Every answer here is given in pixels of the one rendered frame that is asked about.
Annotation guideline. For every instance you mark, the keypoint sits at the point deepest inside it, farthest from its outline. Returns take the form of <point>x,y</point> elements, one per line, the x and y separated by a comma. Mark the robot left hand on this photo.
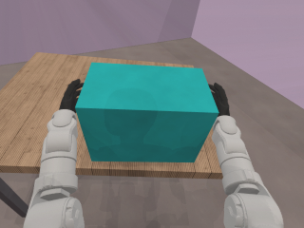
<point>70,99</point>

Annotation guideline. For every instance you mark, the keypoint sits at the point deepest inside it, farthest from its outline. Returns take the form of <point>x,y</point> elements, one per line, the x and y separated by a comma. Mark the carton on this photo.
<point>140,113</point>

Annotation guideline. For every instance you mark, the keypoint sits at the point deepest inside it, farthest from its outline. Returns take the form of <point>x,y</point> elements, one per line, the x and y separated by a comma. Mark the table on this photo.
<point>34,94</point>

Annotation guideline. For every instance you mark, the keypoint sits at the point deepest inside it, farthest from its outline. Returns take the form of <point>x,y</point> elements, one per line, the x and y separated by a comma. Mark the right robot upper arm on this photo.
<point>243,210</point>

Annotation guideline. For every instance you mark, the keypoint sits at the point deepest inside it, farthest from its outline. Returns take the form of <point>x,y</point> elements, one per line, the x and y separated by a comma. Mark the robot right forearm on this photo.
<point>238,173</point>

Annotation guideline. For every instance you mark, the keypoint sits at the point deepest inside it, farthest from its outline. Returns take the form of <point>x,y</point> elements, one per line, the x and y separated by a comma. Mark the left robot upper arm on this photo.
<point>58,213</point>

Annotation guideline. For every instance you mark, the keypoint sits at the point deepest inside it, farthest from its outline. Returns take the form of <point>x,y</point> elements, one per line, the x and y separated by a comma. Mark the robot right hand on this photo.
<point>220,99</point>

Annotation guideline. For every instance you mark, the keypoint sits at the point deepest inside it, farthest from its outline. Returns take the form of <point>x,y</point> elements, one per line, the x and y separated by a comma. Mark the robot left forearm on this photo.
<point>57,176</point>

